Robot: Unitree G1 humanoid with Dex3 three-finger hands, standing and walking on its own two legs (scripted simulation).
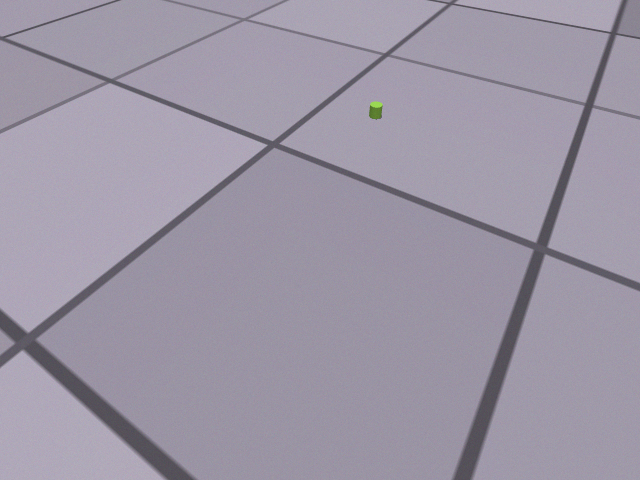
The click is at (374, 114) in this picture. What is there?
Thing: low tin
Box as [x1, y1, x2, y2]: [369, 101, 382, 118]
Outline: 380,102 375,101 370,103 370,117 380,117 382,105
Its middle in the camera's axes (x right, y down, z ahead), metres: +0.34 -0.80 +2.36
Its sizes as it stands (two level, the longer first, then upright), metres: 0.076 0.076 0.077
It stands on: the floor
